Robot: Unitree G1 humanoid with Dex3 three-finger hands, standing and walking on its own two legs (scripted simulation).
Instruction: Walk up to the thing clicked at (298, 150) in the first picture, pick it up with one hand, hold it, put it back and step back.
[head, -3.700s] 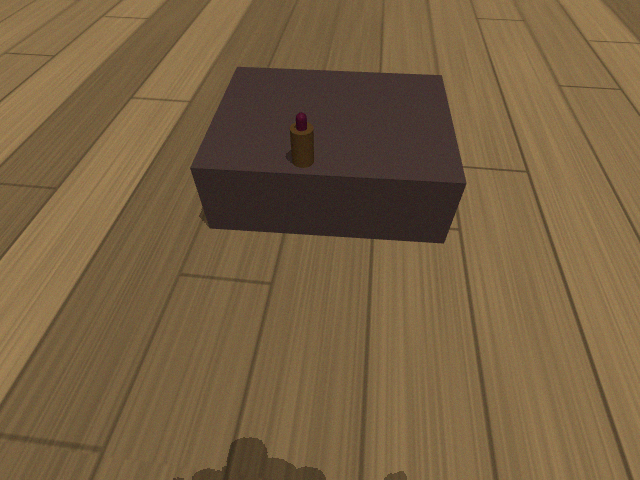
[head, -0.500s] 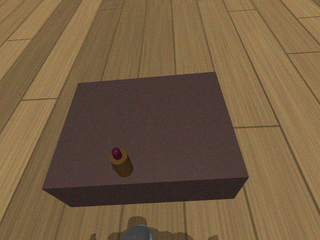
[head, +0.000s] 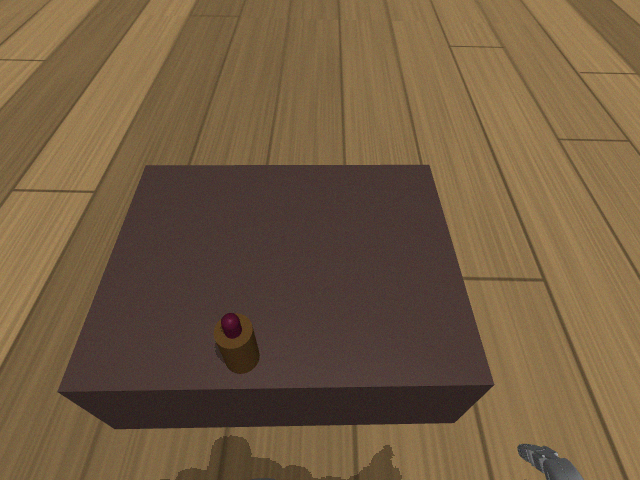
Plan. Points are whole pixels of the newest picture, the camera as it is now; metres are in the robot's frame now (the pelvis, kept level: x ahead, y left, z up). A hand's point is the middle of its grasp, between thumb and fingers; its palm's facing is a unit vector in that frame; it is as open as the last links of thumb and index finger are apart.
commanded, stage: walk up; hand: left
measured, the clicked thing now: (236, 339) +0.44 +0.21 -0.34
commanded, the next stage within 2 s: stand in 0.92 s
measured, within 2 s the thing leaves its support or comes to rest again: neither
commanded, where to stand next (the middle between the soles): +0.06 -0.02 m, yaw +0 degrees
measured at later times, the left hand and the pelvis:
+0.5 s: hand out of the picture +0.09 +0.25 -0.14, palm faces -0.02 -0.94 -0.33, open 7.4 cm; pelvis +0.01 +0.00 +0.02, yaw +0 degrees
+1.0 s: hand out of the picture +0.10 +0.25 -0.15, palm faces -0.01 -0.94 -0.33, open 7.4 cm; pelvis +0.02 +0.00 +0.02, yaw +0 degrees
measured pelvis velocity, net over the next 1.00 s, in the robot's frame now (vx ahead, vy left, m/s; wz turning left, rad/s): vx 0.02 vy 0.00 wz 0.01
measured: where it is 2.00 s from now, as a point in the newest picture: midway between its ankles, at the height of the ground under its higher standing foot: outside the picture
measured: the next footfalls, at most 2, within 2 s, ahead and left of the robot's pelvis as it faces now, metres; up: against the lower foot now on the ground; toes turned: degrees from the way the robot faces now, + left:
none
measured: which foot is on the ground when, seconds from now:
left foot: down 0.00-1.00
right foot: down 0.00-1.00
